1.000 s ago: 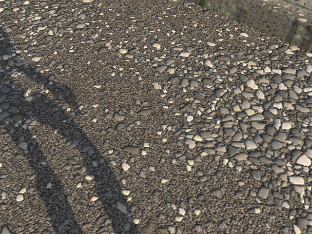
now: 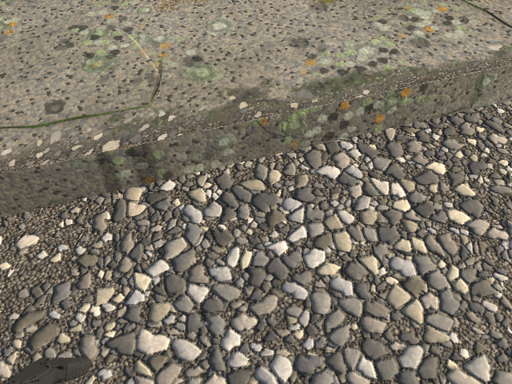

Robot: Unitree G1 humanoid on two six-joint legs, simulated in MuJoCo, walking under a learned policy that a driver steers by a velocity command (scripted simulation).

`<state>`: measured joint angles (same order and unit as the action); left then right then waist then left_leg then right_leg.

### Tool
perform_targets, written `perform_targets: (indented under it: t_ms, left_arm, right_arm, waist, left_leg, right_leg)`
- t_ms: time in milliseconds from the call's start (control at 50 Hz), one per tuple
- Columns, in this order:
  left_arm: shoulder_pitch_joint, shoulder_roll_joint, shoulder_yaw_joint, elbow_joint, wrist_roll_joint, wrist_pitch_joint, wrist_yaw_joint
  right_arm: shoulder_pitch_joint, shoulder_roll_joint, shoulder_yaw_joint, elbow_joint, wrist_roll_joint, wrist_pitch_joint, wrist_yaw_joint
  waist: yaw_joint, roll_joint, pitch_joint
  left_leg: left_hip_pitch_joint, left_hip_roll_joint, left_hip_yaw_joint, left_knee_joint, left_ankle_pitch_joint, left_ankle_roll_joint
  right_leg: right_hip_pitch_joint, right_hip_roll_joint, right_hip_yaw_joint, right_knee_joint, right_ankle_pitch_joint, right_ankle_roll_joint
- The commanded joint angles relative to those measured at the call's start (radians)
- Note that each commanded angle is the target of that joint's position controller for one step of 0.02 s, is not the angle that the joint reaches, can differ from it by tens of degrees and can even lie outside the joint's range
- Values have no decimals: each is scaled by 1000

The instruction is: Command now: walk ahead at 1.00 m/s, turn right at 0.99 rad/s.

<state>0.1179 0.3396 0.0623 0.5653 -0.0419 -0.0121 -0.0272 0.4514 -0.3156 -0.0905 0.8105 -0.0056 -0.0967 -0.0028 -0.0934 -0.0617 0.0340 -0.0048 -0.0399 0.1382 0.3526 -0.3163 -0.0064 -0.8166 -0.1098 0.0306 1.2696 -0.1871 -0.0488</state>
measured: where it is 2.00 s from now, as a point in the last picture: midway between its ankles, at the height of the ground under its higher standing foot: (392, 199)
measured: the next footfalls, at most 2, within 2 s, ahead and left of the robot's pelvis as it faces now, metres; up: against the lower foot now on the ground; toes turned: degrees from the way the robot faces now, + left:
right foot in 0.20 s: +0.37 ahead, -0.10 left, +0.00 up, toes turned -15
left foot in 0.62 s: +0.81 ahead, -0.06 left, +0.00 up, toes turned -43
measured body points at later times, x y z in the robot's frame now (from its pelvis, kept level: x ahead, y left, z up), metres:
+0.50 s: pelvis +0.43 -0.06 +0.01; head +0.44 -0.09 +0.46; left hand +0.56 +0.18 -0.10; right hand +0.57 -0.39 -0.03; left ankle +0.72 +0.04 -0.66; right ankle +0.33 -0.08 -0.73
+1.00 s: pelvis +0.80 -0.26 +0.00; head +0.81 -0.29 +0.44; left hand +1.14 -0.32 -0.03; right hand +0.55 -0.37 -0.14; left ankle +0.78 -0.03 -0.73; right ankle +0.87 -0.51 -0.68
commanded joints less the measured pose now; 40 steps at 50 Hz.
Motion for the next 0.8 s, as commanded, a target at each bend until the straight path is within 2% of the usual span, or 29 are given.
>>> perform_targets:
  t_ms: [20, 80, 120, 160, 180, 200, 220, 240, 260, 280, 300, 320, 340, 360, 440, 480, 520, 560, 580, 600, 620, 640, 660, 680, 700, 720, 740, 760, 800]
  left_arm:
    - [-41, -2, -18, -76, 5, -13, -18]
    - [-174, -7, -21, -102, 5, -31, -45]
    - [-184, 17, -8, -109, 0, -38, -58]
    - [-28, 80, 27, -84, -11, -29, -57]
    - [185, 141, 62, -29, -15, -16, -49]
    - [457, 203, 100, 53, -12, -4, -34]
    - [464, 240, 105, 92, -10, 9, -11]
    - [341, 249, 74, 15, 34, -26, -16]
    - [363, 160, 72, 0, 36, -40, -13]
    - [337, 142, 63, 22, 43, -62, -16]
    - [257, 113, 53, 21, 39, -80, -20]
    - [192, 102, 47, 13, 41, -85, -16]
    - [156, 88, 42, 9, 45, -84, -8]
    - [145, 71, 36, 18, 33, -82, -1]
    - [173, 77, 37, 55, 14, -69, 40]
    - [216, 103, 49, 77, 8, -61, 43]
    - [244, 98, 51, 98, -5, -62, 46]
    - [261, 79, 52, 115, -12, -56, 50]
    - [266, 77, 53, 128, -3, -50, 50]
    - [260, 74, 51, 132, 13, -43, 45]
    - [230, 49, 34, 119, 41, -41, 34]
    - [274, -72, -6, 103, 71, -49, 27]
    - [486, -113, -29, 83, -34, -65, 22]
    - [375, -5, -22, 111, -47, -56, 33]
    - [216, 50, -12, 84, -20, -56, 28]
    - [117, 42, -14, 65, 5, -60, 27]
    - [53, 24, -15, 39, 24, -69, 24]
    - [49, 6, -17, 33, 18, -67, 17]
    - [54, -30, -28, 31, 5, -58, 11]
  right_arm:
    - [-167, -91, 4, -88, -8, -30, -7]
    - [-93, -131, 1, -49, -5, -20, -12]
    - [-64, -193, -7, -38, -10, -11, -22]
    - [-79, -254, -21, -44, -8, 13, -37]
    - [-134, -264, -26, -70, -4, 20, -36]
    - [-212, -240, -20, -105, 8, 13, -31]
    - [-257, -61, 28, -142, -13, -24, -22]
    - [-70, -17, 60, -229, 26, -77, -2]
    - [-230, -122, 48, -248, 39, -105, 5]
    - [-295, -115, 46, -272, 59, -108, 3]
    - [-281, -98, 49, -246, 37, -97, -6]
    - [-242, -91, 45, -227, 15, -80, -7]
    - [-219, -102, 39, -217, 7, -59, -2]
    - [-227, -105, 35, -217, 2, -45, -3]
    - [-457, -16, 63, -297, -25, -38, 2]
    - [-525, -5, 62, -324, -6, -41, 10]
    - [-539, -55, 38, -334, 27, -42, 10]
    - [-546, -91, 21, -340, 43, -47, 10]
    - [-499, -110, 10, -328, 45, -50, 11]
    - [-354, -144, -15, -295, 45, -52, 9]
    - [-135, -165, -30, -258, 43, -47, 3]
    - [66, -215, -29, -218, 29, -39, -5]
    - [73, -285, -40, -161, -9, -42, 29]
    - [-15, -140, -16, -208, -2, -33, 30]
    - [-53, -90, -5, -195, 3, -20, 20]
    - [-71, -98, -4, -180, -9, -14, 18]
    - [-88, -91, -1, -158, -15, -17, 20]
    - [-104, -64, 11, -141, -19, -22, 20]
    - [-95, -6, 32, -104, 6, -25, 29]
  waist:
    - [73, 101, 113]
    - [30, 41, 151]
    - [53, 104, 94]
    - [176, 212, -14]
    - [288, 239, -113]
    - [415, 168, -195]
    - [338, -206, -132]
    - [154, -291, -414]
    - [247, -69, -387]
    - [185, 62, -168]
    - [118, 181, -97]
    - [65, 171, -44]
    - [32, 131, -4]
    - [24, 116, 27]
    - [102, 70, 95]
    - [155, 39, 63]
    - [168, -2, 38]
    - [164, -31, 35]
    - [135, -47, 12]
    - [60, -60, -70]
    - [-57, -61, -213]
    - [-82, 152, -371]
    - [55, 699, -471]
    - [-3, 437, -299]
    - [-28, 261, -160]
    - [-18, 87, -90]
    - [1, 67, -37]
    - [37, 105, -15]
    - [71, 143, 9]
  left_leg:
    - [-102, 262, -95, -219, 316, 107]
    - [-23, 242, 22, -224, 505, 56]
    - [27, 241, 78, -131, 1035, 19]
    - [81, 278, 89, 120, 1490, 21]
    - [0, 293, 72, 352, 1572, 40]
    - [-230, 232, 65, 708, 1289, 32]
    - [-567, -16, 37, 1205, -71, 1]
    - [-861, -41, -265, 1390, -259, 7]
    - [-892, 15, -326, 1270, -122, 51]
    - [-897, 38, -304, 1145, -79, 58]
    - [-804, 89, -312, 1039, -34, 50]
    - [-717, 106, -319, 972, -13, 27]
    - [-662, 118, -319, 918, -3, 3]
    - [-636, 129, -303, 846, -3, -18]
    - [-467, 82, -202, 435, 298, -71]
    - [-315, 33, -183, 283, 451, -80]
    - [-292, 31, -243, 201, 462, -87]
    - [-327, 43, -274, 141, 389, -78]
    - [-308, 49, -255, 145, 346, -62]
    - [-189, 43, -227, 167, 282, -30]
    - [63, 92, -230, 238, 224, 7]
    - [374, 233, -462, 274, -1, 43]
    - [513, 478, -1175, -60, -504, 241]
    - [409, 433, -1168, -129, -694, 221]
    - [280, 383, -958, -108, -516, 193]
    - [149, 333, -807, -96, -297, 179]
    - [56, 296, -699, -90, -165, 187]
    - [-16, 272, -621, -107, -96, 182]
    - [-64, 257, -542, -140, -35, 191]
  right_leg:
    - [-50, -45, 22, -122, 167, 12]
    - [20, 8, -94, -369, 250, -34]
    - [198, 105, -204, -458, 224, -69]
    - [389, 181, -238, -449, 101, -104]
    - [637, 197, -213, -453, 58, -142]
    - [1013, 162, -101, -601, 157, -199]
    - [1184, 61, 140, -634, 276, -248]
    - [1399, -149, 780, -819, -202, -493]
    - [1317, -150, 883, -994, -472, -421]
    - [1107, -135, 825, -1056, -435, -373]
    - [922, -100, 736, -1047, -332, -334]
    - [767, -43, 643, -1040, -236, -324]
    - [656, -1, 573, -1055, -184, -321]
    - [581, 29, 509, -1063, -136, -314]
    - [321, 149, 312, -1057, -9, -250]
    - [270, 156, 316, -1050, -93, -202]
    - [376, 133, 382, -996, -165, -175]
    - [530, 102, 436, -911, -133, -155]
    - [601, 74, 437, -857, -26, -145]
    - [653, 83, 404, -713, 187, -119]
    - [589, 109, 346, -456, 302, -80]
    - [382, 167, 271, -60, -95, -58]
    - [62, 224, 194, 226, -346, -22]
    - [-37, 133, 164, 266, -242, -20]
    - [-52, 114, 123, 244, -184, -20]
    - [-5, 86, 112, 195, -166, -22]
    - [15, 61, 120, 109, -148, -29]
    - [65, 36, 130, 49, -144, -35]
    - [72, 20, 121, -41, -170, -41]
